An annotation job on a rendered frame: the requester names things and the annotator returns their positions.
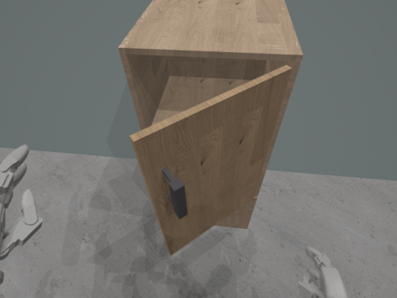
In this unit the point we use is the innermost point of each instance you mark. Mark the right robot hand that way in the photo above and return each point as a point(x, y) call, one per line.
point(327, 282)

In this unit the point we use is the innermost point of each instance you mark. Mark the handle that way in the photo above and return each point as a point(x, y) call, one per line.
point(177, 196)

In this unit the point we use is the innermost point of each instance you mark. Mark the left robot hand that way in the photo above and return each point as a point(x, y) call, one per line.
point(12, 170)

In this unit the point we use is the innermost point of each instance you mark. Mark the cupboard door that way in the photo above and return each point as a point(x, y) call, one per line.
point(217, 149)

